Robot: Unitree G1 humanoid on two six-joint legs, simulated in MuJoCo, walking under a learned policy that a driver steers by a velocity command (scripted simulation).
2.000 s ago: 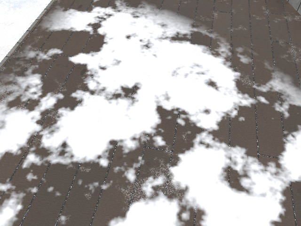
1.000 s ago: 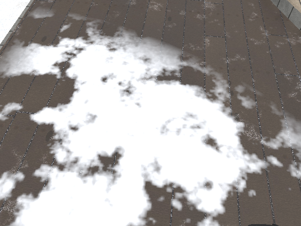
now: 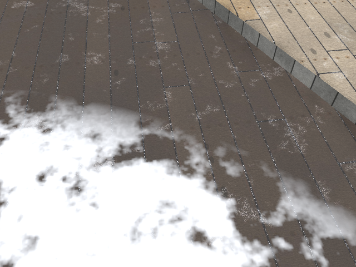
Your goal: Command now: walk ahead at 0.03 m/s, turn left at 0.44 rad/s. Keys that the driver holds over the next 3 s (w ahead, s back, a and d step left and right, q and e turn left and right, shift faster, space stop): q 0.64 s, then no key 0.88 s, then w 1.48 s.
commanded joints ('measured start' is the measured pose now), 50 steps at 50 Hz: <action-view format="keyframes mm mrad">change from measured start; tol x16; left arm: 1 27 161 42 -36 -2 6 6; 50 66 132 4 -144 -8 6 -44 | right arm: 1 55 -54 -11 -57 7 -18 3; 5 118 -283 -63 -77 -14 -35 -4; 50 6 -206 4 -118 -25 -24 -4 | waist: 1 -9 -91 -81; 5 -57 273 24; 8 29 76 22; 28 55 120 -64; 30 -20 -228 -85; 46 32 -193 -49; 50 10 48 -104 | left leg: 1 14 -24 37 -148 50 26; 3 140 35 -96 -420 226 74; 5 163 380 -527 -463 768 290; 11 246 156 -291 -390 847 219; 27 115 91 -542 -310 655 155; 31 -204 -171 -169 214 -176 -11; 36 -187 -128 -151 407 27 -49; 46 39 -94 -47 -119 -1 -29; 50 369 148 -310 -519 366 45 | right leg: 1 135 -311 218 -49 314 -128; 3 3 -246 126 96 133 -6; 5 -334 15 107 481 -442 98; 12 -344 -21 217 656 -189 134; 24 -175 23 246 329 -233 111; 28 91 35 245 -46 -61 85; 31 141 -437 695 -186 126 -137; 36 102 -217 362 -142 302 -99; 48 83 -221 328 -17 377 -83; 50 -68 -147 262 108 128 26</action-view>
